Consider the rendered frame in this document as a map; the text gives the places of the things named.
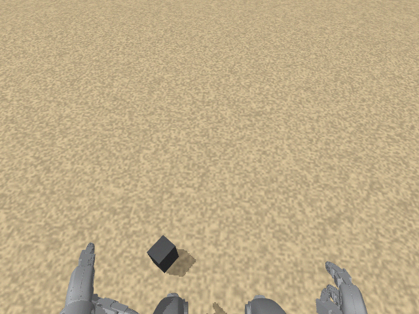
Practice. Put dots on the left robot hand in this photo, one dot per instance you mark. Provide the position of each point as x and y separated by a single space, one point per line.
81 287

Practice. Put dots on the carton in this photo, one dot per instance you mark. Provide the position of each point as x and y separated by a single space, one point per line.
163 253

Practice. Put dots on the left robot arm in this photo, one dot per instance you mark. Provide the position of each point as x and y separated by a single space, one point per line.
79 307

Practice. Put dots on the right robot hand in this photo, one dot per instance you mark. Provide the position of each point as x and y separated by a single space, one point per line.
347 298

